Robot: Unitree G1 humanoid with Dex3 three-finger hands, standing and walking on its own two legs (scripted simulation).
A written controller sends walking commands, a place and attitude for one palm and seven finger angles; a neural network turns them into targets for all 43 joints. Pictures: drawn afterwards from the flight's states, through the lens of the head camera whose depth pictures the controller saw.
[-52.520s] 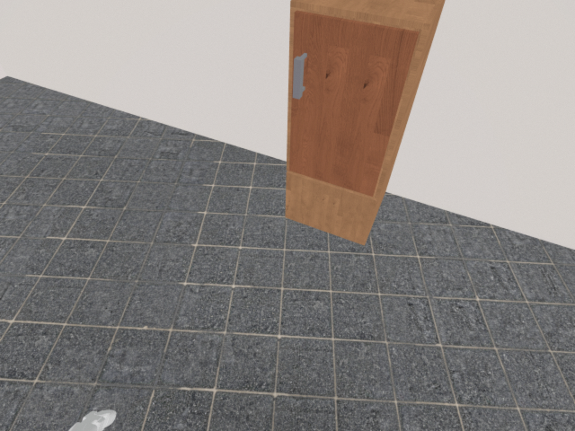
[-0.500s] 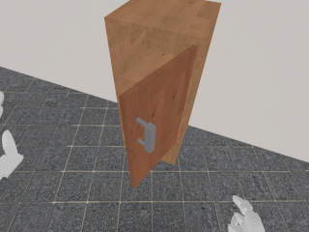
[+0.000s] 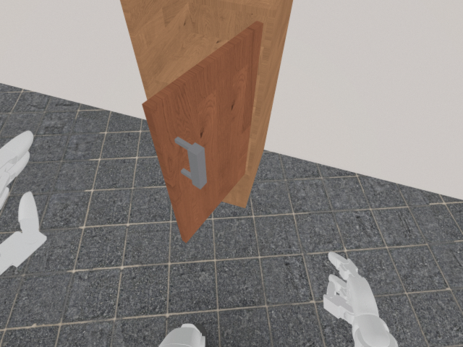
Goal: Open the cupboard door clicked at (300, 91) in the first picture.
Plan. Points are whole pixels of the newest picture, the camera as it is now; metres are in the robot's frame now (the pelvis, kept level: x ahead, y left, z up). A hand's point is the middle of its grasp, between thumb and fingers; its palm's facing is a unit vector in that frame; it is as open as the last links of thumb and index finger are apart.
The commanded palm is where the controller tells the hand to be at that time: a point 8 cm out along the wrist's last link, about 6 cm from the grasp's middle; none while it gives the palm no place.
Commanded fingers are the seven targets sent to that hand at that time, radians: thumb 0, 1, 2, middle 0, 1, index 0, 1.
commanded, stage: step back with the hand held close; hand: left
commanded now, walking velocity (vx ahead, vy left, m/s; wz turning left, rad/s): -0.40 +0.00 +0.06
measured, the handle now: (190, 162) +0.47 +0.12 -0.02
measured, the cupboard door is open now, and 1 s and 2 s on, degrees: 72 72 72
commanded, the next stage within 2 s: stop stepping back and stand still in 0.14 s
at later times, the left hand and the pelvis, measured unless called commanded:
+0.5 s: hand out of the picture +0.04 +0.26 +0.18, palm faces +0.51 -0.72 -0.47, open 7.4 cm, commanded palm -0.01 +0.29 +0.19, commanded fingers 0.00 0.90 0.90 -0.20 -0.30 -0.20 -0.30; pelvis -0.13 -0.02 +0.00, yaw +4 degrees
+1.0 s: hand out of the picture +0.01 +0.23 +0.17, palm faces +0.50 -0.74 -0.44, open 7.4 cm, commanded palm -0.05 +0.27 +0.19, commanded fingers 0.00 0.90 0.90 -0.20 -0.30 -0.20 -0.30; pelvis -0.17 -0.04 +0.00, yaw +5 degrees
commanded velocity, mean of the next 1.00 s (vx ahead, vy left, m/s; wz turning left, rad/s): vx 0.07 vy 0.02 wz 0.01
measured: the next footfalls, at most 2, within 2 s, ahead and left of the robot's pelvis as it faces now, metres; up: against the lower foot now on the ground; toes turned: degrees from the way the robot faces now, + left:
left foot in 0.22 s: -0.11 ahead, +0.09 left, +0.00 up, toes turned +9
right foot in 0.42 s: -0.09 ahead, -0.14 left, +0.00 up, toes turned +6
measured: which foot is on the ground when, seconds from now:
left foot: up 0.00-0.20, down 0.22-1.00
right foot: down 0.00-0.28, up 0.30-0.40, down 0.42-1.00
